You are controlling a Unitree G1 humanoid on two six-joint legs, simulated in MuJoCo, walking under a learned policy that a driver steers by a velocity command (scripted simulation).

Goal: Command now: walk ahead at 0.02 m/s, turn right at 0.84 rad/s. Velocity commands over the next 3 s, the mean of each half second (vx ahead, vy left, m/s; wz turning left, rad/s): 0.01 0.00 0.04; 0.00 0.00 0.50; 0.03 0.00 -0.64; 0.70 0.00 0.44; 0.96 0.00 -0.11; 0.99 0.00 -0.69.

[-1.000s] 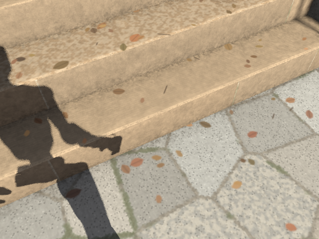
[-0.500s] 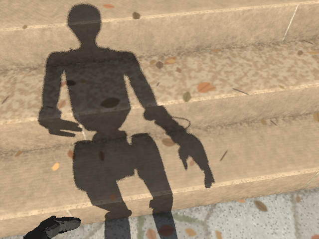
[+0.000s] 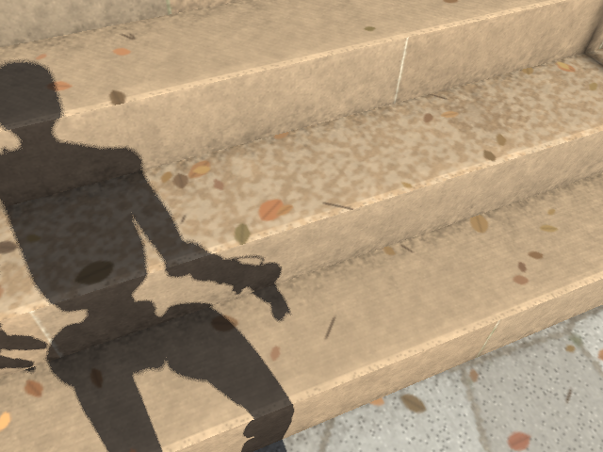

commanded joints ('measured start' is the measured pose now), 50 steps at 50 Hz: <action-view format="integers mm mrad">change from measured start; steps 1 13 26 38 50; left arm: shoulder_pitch -78 -131 -156 -138 -65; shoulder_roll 21 73 80 68 83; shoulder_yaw -10 -38 -16 -22 -23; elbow -119 -96 -61 -68 21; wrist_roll -10 1 12 22 -5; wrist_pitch -6 -42 -57 -50 -26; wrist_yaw -22 92 78 61 46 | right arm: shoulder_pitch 72 136 105 73 47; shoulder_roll -170 -155 -90 -202 -189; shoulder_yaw -55 -54 -66 -108 -53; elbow -26 70 -17 -62 24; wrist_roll -4 18 16 32 -8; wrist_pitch -9 25 54 38 7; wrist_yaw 14 60 104 57 22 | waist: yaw -69 -36 -26 -36 -59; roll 208 -148 -107 102 143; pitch -68 -65 -63 -102 -19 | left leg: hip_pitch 156 -248 -214 73 5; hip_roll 256 9 38 140 207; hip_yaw -66 -112 -24 -440 -323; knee -5 569 379 -65 -113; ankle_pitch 642 -204 -164 417 232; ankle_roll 157 -37 -18 200 191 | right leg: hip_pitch -23 408 387 -76 123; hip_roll -8 -250 -357 -22 4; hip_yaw -59 32 -89 43 10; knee -174 -656 -631 74 -216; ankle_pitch -20 861 484 34 -32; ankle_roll -16 -236 -243 -6 -56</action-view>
